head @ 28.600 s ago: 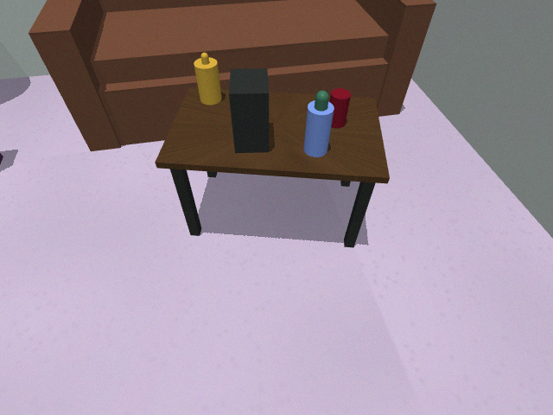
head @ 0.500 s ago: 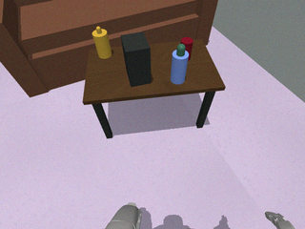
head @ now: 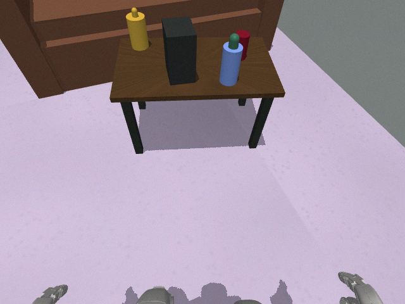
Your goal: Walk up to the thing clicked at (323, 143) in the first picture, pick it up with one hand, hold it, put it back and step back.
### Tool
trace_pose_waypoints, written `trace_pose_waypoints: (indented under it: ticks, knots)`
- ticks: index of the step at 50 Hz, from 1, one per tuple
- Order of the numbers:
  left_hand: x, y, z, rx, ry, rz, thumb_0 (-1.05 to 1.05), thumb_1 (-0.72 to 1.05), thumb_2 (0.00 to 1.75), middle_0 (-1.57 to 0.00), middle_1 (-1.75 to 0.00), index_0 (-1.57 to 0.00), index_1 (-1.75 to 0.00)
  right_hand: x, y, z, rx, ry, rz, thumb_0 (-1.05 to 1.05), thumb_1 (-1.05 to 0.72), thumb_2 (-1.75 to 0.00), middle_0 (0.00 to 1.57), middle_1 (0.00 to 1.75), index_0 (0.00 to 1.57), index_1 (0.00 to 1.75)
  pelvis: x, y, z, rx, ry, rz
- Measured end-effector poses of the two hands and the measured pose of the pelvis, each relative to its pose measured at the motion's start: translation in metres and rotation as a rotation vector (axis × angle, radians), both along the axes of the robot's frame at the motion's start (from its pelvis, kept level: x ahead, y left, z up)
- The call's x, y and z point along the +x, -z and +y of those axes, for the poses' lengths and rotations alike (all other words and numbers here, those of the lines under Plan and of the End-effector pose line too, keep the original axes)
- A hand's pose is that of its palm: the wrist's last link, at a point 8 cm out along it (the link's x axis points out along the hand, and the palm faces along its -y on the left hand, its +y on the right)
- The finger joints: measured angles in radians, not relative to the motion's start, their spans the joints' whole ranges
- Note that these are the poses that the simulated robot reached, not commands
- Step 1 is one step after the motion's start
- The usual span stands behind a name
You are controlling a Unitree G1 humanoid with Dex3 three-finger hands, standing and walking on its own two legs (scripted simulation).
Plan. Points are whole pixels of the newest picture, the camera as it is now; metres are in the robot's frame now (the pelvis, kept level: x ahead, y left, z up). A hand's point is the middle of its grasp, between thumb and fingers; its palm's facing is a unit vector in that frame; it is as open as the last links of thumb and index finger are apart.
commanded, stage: step back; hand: right
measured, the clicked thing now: (231, 59) +1.06 -0.12 -0.18
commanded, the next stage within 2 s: stand in 1.14 s
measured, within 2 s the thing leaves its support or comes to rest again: neither
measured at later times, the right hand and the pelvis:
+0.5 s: hand out of the picture +0.01 -0.26 -0.14, palm faces -0.06 +0.94 -0.35, open 7.4 cm; pelvis -0.06 +0.00 +0.01, yaw +2 degrees
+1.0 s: hand out of the picture +0.11 -0.22 -0.13, palm faces -0.10 +0.93 -0.36, open 7.4 cm; pelvis -0.01 +0.02 +0.01, yaw +4 degrees
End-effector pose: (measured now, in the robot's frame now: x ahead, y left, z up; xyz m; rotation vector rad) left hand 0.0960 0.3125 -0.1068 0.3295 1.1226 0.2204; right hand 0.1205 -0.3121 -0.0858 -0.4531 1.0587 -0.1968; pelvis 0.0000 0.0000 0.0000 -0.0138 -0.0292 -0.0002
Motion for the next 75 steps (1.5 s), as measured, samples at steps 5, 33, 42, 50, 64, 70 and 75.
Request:
trace_pose_waypoints:
  ticks: [5,33,42,50,64,70,75]
  knots:
    - [-0.064,0.002,-0.015,0.024,-0.012,0.069,0.00,0.91,0.90,-0.20,-0.30,-0.21,-0.30,-0.027,0.010,-0.022,0.019,0.038,-0.014,0.01,-0.90,-0.90,0.20,0.30,0.20,0.30,-0.027,0.004,-0.015,-0.011,0.014,-0.019]
    - [-0.096,-0.015,-0.004,0.024,-0.093,0.011,0.00,0.91,0.90,-0.20,-0.30,-0.21,-0.30,-0.092,0.022,0.004,0.100,0.040,0.151,0.01,-0.90,-0.90,0.20,0.30,0.20,0.30,-0.043,-0.010,-0.008,0.003,-0.061,-0.024]
    - [-0.076,0.000,0.009,-0.022,-0.112,0.037,0.00,0.91,0.90,-0.20,-0.30,-0.21,-0.30,-0.052,0.016,0.020,0.060,0.010,0.118,0.01,-0.90,-0.90,0.20,0.30,0.20,0.30,-0.024,-0.007,0.013,0.026,-0.078,-0.021]
    - [-0.053,0.001,0.015,-0.032,-0.099,0.056,0.00,0.91,0.90,-0.20,-0.30,-0.21,-0.30,-0.015,0.008,0.044,0.089,-0.001,0.093,0.01,-0.90,-0.90,0.20,0.30,0.20,0.30,-0.007,-0.014,0.018,0.002,-0.065,-0.003]
    - [-0.029,-0.012,0.012,-0.028,-0.066,0.038,0.00,0.91,0.90,-0.20,-0.30,-0.21,-0.30,0.018,-0.002,0.056,0.128,0.000,0.017,0.01,-0.90,-0.90,0.20,0.30,0.20,0.30,-0.004,-0.024,0.021,0.010,-0.055,-0.017]
    - [-0.033,-0.013,0.004,-0.043,-0.049,0.046,0.00,0.91,0.90,-0.20,-0.30,-0.21,-0.30,-0.003,-0.003,0.048,0.122,0.024,0.052,0.01,-0.90,-0.90,0.20,0.30,0.20,0.30,-0.011,-0.027,0.020,0.012,-0.054,-0.021]
    - [-0.044,-0.012,0.001,-0.049,-0.043,0.062,0.00,0.91,0.90,-0.20,-0.30,-0.21,-0.30,-0.027,-0.001,0.041,0.116,0.050,0.094,0.01,-0.90,-0.90,0.20,0.30,0.20,0.30,-0.016,-0.028,0.018,0.013,-0.053,-0.024]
